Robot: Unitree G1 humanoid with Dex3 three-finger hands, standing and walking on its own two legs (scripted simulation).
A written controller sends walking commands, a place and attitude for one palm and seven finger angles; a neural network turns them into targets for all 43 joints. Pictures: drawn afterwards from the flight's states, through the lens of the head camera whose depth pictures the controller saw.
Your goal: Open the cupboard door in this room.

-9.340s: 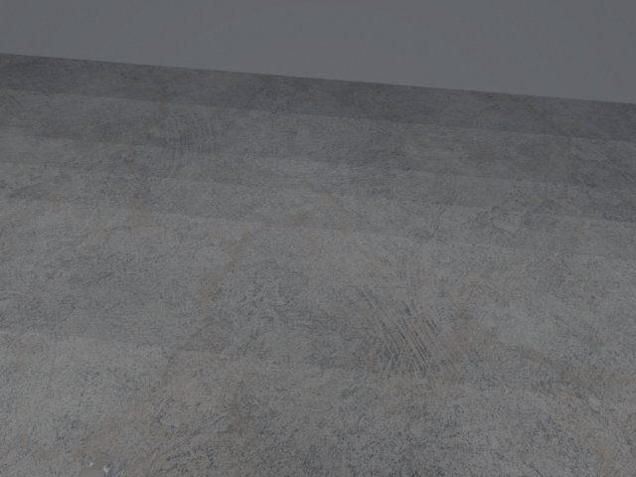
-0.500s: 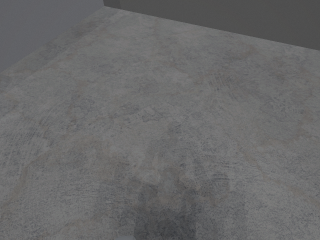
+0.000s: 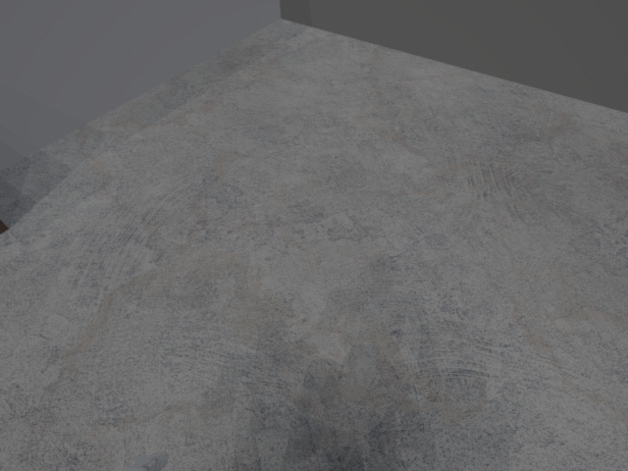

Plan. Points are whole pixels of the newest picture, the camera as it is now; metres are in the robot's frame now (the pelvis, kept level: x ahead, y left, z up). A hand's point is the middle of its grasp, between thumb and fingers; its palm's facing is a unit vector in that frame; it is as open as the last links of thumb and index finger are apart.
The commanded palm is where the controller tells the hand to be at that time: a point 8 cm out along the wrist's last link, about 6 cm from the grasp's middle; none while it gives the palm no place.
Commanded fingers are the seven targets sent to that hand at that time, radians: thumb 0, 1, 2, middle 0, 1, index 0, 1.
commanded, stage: turn or walk to find it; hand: left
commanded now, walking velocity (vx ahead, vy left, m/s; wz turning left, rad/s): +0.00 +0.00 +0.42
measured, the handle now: out of the picture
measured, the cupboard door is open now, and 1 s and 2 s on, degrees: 0 0 0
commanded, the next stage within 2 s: stand and wait in 0.98 s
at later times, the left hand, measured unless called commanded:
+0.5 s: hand out of the picture -0.06 +0.22 -0.19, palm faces +0.29 -0.93 -0.23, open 7.4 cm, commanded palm none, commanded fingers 0.00 0.90 0.90 -0.20 -0.30 -0.20 -0.30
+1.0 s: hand out of the picture -0.05 +0.18 -0.14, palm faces +0.45 -0.85 -0.28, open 7.4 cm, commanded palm none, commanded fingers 0.00 0.90 0.90 -0.20 -0.30 -0.20 -0.30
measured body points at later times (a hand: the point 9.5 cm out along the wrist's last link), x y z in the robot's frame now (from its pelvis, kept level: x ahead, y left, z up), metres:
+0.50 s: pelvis -0.04 +0.01 -0.01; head -0.01 +0.04 +0.44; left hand -0.08 +0.27 -0.17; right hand +0.10 -0.22 -0.14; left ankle -0.08 +0.12 -0.74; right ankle +0.00 -0.12 -0.72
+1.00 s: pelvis -0.05 -0.03 +0.00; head -0.02 -0.05 +0.45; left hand -0.08 +0.22 -0.12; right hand +0.11 -0.24 -0.16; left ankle -0.13 +0.09 -0.66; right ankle +0.00 -0.11 -0.74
